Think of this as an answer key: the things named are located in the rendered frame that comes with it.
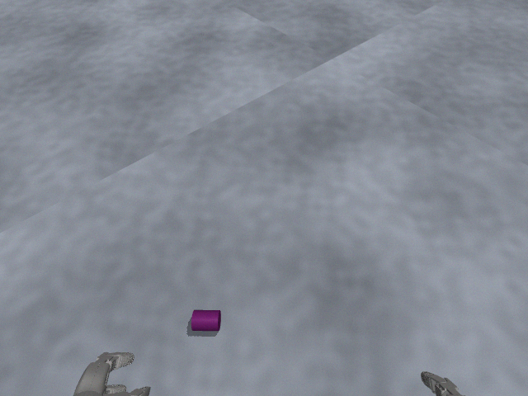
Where can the left robot hand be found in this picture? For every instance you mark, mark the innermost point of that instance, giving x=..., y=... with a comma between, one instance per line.
x=96, y=375

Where can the right robot hand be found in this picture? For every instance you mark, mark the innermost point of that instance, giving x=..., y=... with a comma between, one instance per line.
x=439, y=386

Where can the can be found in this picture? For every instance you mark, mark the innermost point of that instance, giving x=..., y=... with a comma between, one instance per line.
x=206, y=320

